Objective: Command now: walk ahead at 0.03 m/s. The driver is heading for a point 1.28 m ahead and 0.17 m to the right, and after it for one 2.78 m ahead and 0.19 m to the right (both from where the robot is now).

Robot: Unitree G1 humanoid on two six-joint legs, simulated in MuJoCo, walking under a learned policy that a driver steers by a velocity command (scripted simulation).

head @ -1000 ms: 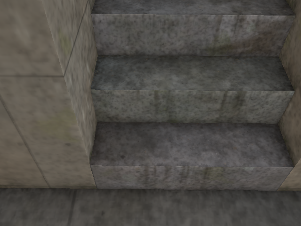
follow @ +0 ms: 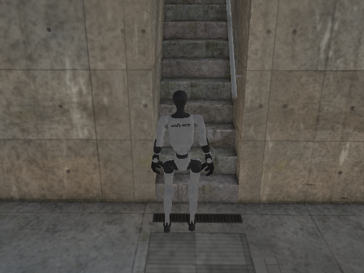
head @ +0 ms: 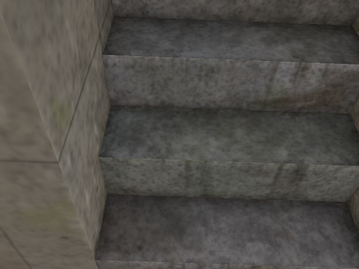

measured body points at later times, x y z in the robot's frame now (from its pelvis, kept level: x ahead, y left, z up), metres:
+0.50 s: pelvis +0.04 +0.02 +0.01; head +0.06 +0.02 +0.46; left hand +0.13 +0.27 -0.14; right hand +0.10 -0.24 -0.14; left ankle +0.03 +0.14 -0.74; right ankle +0.05 -0.09 -0.74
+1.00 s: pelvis +0.11 -0.02 -0.01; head +0.12 -0.02 +0.44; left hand +0.15 +0.25 -0.15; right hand +0.14 -0.28 -0.15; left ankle +0.04 +0.12 -0.65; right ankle +0.05 -0.09 -0.74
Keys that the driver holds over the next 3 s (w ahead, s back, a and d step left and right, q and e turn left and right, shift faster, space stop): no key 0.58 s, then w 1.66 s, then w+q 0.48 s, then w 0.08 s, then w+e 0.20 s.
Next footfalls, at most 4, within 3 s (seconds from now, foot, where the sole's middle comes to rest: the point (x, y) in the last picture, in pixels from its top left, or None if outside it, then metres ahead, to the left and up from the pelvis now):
1.26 left None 0.26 0.07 -0.77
1.86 right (288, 236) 0.56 -0.34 -0.56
2.58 left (213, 234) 0.56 -0.10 -0.56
3.00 right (247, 129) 0.83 -0.20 -0.35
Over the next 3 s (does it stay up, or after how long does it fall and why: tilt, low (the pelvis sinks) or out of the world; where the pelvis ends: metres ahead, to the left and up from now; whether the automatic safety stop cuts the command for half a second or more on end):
stays up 0.67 -0.16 0.30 its command is cut before an obstacle after 1.9 s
